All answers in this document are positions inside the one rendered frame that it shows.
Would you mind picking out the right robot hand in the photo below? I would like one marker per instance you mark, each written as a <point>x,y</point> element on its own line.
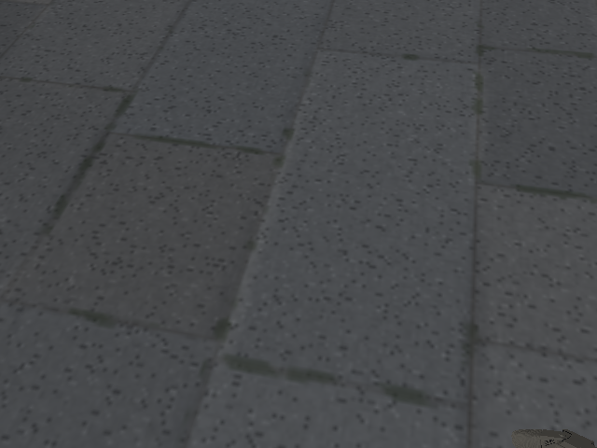
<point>538,438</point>

